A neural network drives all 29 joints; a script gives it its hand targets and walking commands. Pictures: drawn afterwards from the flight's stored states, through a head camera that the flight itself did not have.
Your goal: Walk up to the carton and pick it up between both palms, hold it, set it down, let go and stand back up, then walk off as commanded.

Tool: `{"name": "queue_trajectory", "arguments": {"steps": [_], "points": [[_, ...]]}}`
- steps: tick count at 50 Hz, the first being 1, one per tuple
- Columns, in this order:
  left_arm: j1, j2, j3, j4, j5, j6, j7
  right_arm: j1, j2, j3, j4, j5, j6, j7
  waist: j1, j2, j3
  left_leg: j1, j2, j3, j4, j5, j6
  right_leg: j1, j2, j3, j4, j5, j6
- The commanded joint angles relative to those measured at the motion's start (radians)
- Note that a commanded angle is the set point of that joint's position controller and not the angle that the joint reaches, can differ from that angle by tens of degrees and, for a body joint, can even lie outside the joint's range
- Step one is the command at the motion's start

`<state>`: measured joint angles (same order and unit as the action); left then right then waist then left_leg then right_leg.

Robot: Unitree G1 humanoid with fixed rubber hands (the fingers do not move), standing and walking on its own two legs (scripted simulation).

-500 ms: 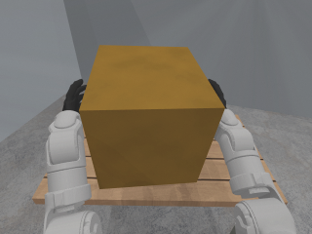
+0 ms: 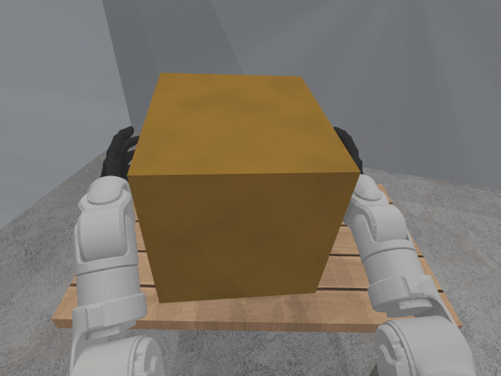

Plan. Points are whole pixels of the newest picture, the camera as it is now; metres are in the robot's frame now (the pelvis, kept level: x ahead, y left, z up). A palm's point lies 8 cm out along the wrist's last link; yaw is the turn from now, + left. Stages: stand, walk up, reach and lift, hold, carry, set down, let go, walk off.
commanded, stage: hold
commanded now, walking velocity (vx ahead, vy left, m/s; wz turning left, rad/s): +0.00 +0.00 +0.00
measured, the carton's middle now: (236, 180) +0.40 +0.01 +0.17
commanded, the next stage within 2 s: none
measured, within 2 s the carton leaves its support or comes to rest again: neither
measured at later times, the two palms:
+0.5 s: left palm (118, 181) +0.35 +0.18 +0.22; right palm (348, 177) +0.36 -0.16 +0.21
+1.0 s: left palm (118, 181) +0.35 +0.18 +0.22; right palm (349, 177) +0.36 -0.16 +0.21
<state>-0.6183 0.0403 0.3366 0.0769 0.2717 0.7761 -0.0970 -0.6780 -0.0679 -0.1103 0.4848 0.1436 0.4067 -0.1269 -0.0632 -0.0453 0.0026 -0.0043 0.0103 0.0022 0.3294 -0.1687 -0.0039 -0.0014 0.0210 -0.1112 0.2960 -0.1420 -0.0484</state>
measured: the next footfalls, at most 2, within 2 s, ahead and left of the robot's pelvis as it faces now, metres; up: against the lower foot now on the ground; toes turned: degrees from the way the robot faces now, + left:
none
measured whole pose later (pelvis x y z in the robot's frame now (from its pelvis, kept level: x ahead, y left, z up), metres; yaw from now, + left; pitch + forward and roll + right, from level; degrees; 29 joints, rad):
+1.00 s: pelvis +0.00 +0.00 +0.00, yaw +0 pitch -9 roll +0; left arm -0.62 0.04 0.33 0.07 0.27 0.78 -0.10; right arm -0.68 -0.07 -0.11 0.49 0.14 0.40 -0.13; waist -0.07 -0.05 0.00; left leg -0.01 0.01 0.00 0.33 -0.16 -0.01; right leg -0.01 0.02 -0.12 0.29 -0.14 -0.05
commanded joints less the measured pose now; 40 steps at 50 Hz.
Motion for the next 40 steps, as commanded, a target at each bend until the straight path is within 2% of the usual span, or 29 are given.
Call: {"name": "queue_trajectory", "arguments": {"steps": [1, 2, 4, 8, 12, 14, 15, 16, 17, 18, 19, 20, 21, 22, 23, 24, 26, 28, 30, 31, 36, 37, 40], "points": [[-0.608, -0.456, -0.444, -0.109, -0.149, -0.051, -0.113, -0.754, 0.499, 0.382, -0.301, 0.103, -0.064, 0.116, -0.005, 0.071, -0.334, -0.087, -0.042, 0.024, -0.066, 0.136, 0.006, 0.202, 0.0, 0.055, -0.021, 0.158, 0.057], [-0.598, -0.466, -0.459, -0.119, -0.161, -0.053, -0.111, -0.748, 0.497, 0.384, -0.308, 0.101, -0.062, 0.114, -0.016, 0.067, -0.338, -0.079, -0.039, 0.019, -0.06, 0.16, 0.0, 0.203, 0.003, 0.059, -0.02, 0.18, 0.056], [-0.597, -0.457, -0.447, -0.11, -0.15, -0.051, -0.112, -0.736, 0.491, 0.377, -0.282, 0.1, -0.059, 0.114, -0.011, 0.083, -0.328, -0.08, -0.041, 0.02, -0.063, 0.137, 0.002, 0.196, -0.003, 0.059, -0.021, 0.16, 0.056], [-0.566, -0.449, -0.441, -0.11, -0.14, -0.041, -0.119, -0.698, 0.47, 0.373, -0.276, 0.101, -0.047, 0.111, -0.024, 0.072, -0.295, -0.074, -0.038, 0.016, -0.066, 0.147, -0.002, 0.205, 0.0, 0.058, -0.024, 0.169, 0.056], [-0.601, -0.437, -0.429, -0.11, -0.132, -0.043, -0.119, -0.721, 0.482, 0.366, -0.267, 0.096, -0.046, 0.116, -0.014, 0.084, -0.287, -0.093, -0.044, 0.023, -0.072, 0.113, 0.001, 0.196, -0.003, 0.057, -0.027, 0.134, 0.054], [-0.582, -0.448, -0.453, -0.13, -0.142, -0.041, -0.116, -0.708, 0.471, 0.376, -0.289, 0.107, -0.047, 0.115, -0.022, 0.082, -0.293, -0.075, -0.041, 0.02, -0.064, 0.151, -0.005, 0.195, 0.002, 0.054, -0.023, 0.166, 0.056], [-0.581, -0.438, -0.447, -0.134, -0.147, -0.045, -0.117, -0.731, 0.489, 0.391, -0.328, 0.108, -0.052, 0.112, -0.006, 0.062, -0.308, -0.084, -0.043, 0.022, -0.059, 0.162, 0.002, 0.214, 0.001, 0.058, -0.021, 0.186, 0.059], [-0.588, -0.443, -0.448, -0.139, -0.147, -0.045, -0.116, -0.717, 0.49, 0.386, -0.31, 0.109, -0.049, 0.111, -0.012, 0.079, -0.313, -0.077, -0.045, 0.024, -0.056, 0.172, -0.002, 0.215, 0.0, 0.058, -0.02, 0.195, 0.057], [-0.582, -0.44, -0.44, -0.139, -0.145, -0.048, -0.114, -0.739, 0.494, 0.4, -0.335, 0.115, -0.054, 0.111, 0.001, 0.063, -0.318, -0.075, -0.047, 0.023, -0.057, 0.167, 0.004, 0.216, 0.0, 0.058, -0.021, 0.192, 0.062], [-0.583, -0.442, -0.442, -0.131, -0.139, -0.047, -0.113, -0.714, 0.487, 0.395, -0.303, 0.115, -0.048, 0.11, -0.008, 0.076, -0.298, -0.073, -0.046, 0.021, -0.057, 0.163, 0.001, 0.202, 0.001, 0.054, -0.019, 0.183, 0.06], [-0.57, -0.437, -0.433, -0.116, -0.137, -0.044, -0.115, -0.733, 0.484, 0.398, -0.316, 0.114, -0.05, 0.112, 0.005, 0.067, -0.303, -0.076, -0.044, 0.022, -0.06, 0.157, 0.002, 0.196, 0.003, 0.055, -0.021, 0.173, 0.059], [-0.568, -0.451, -0.45, -0.126, -0.146, -0.041, -0.113, -0.712, 0.475, 0.394, -0.302, 0.111, -0.047, 0.112, -0.013, 0.072, -0.302, -0.066, -0.037, 0.014, -0.065, 0.166, -0.002, 0.192, 0.005, 0.053, -0.021, 0.177, 0.053], [-0.559, -0.444, -0.44, -0.119, -0.136, -0.041, -0.115, -0.715, 0.473, 0.389, -0.301, 0.112, -0.047, 0.114, -0.006, 0.077, -0.288, -0.069, -0.035, 0.016, -0.062, 0.162, -0.004, 0.185, 0.007, 0.056, -0.025, 0.16, 0.053], [-0.559, -0.45, -0.457, -0.156, -0.142, -0.038, -0.114, -0.681, 0.479, 0.396, -0.303, 0.118, -0.046, 0.114, -0.014, 0.08, -0.313, -0.052, -0.034, 0.016, -0.057, 0.192, -0.005, 0.203, 0.008, 0.058, -0.019, 0.203, 0.052], [-0.561, -0.45, -0.453, -0.162, -0.141, -0.038, -0.113, -0.7, 0.479, 0.402, -0.324, 0.124, -0.049, 0.112, -0.011, 0.086, -0.327, -0.052, -0.036, 0.013, -0.052, 0.205, -0.009, 0.208, 0.008, 0.057, -0.017, 0.206, 0.051], [-0.555, -0.454, -0.464, -0.165, -0.148, -0.036, -0.111, -0.697, 0.47, 0.401, -0.324, 0.127, -0.047, 0.11, -0.021, 0.084, -0.321, -0.042, -0.035, 0.008, -0.05, 0.216, -0.014, 0.202, 0.01, 0.054, -0.018, 0.208, 0.052], [-0.57, -0.449, -0.459, -0.157, -0.143, -0.035, -0.109, -0.701, 0.467, 0.392, -0.321, 0.121, -0.044, 0.111, -0.017, 0.087, -0.312, -0.053, -0.036, 0.013, -0.055, 0.192, -0.014, 0.202, 0.009, 0.058, -0.023, 0.193, 0.05], [-0.564, -0.42, -0.424, -0.113, -0.13, -0.034, -0.118, -0.706, 0.474, 0.381, -0.305, 0.102, -0.038, 0.111, -0.009, 0.057, -0.276, -0.082, -0.042, 0.022, -0.072, 0.125, 0.006, 0.194, 0.0, 0.064, -0.036, 0.156, 0.055], [-0.566, -0.42, -0.408, -0.098, -0.115, -0.031, -0.123, -0.702, 0.47, 0.365, -0.265, 0.094, -0.037, 0.119, 0.0, 0.058, -0.247, -0.107, -0.043, 0.027, -0.087, 0.072, 0.015, 0.181, -0.003, 0.059, -0.036, 0.097, 0.054], [-0.57, -0.425, -0.407, -0.106, -0.115, -0.033, -0.123, -0.705, 0.477, 0.373, -0.278, 0.099, -0.039, 0.121, 0.007, 0.048, -0.259, -0.107, -0.041, 0.027, -0.086, 0.077, 0.017, 0.192, -0.002, 0.059, -0.034, 0.102, 0.053], [-0.619, -0.452, -0.45, -0.117, -0.146, -0.044, -0.113, -0.755, 0.481, 0.364, -0.292, 0.092, -0.059, 0.123, -0.012, 0.087, -0.301, -0.096, -0.039, 0.023, -0.073, 0.111, -0.003, 0.18, 0.0, 0.051, -0.024, 0.123, 0.049], [-0.591, -0.444, -0.44, -0.12, -0.138, -0.045, -0.112, -0.734, 0.492, 0.38, -0.291, 0.1, -0.057, 0.122, -0.005, 0.076, -0.314, -0.082, -0.041, 0.026, -0.069, 0.132, 0.004, 0.197, 0.0, 0.058, -0.024, 0.155, 0.054], [-0.593, -0.443, -0.433, -0.095, -0.142, -0.048, -0.113, -0.736, 0.486, 0.371, -0.283, 0.086, -0.056, 0.116, -0.009, 0.058, -0.307, -0.098, -0.044, 0.025, -0.075, 0.103, 0.01, 0.194, -0.005, 0.055, -0.026, 0.133, 0.058]]}}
